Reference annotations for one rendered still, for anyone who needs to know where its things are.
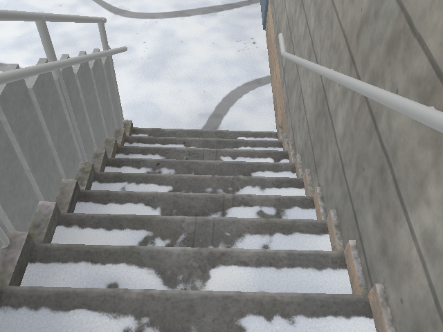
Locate stairs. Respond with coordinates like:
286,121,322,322
0,127,377,332

